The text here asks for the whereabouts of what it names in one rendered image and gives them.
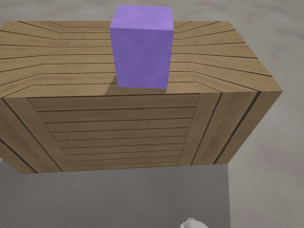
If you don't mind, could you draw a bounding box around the carton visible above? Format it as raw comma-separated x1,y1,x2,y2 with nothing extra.
109,5,174,89

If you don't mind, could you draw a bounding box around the pedestal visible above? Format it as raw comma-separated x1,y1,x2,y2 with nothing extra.
0,21,283,175

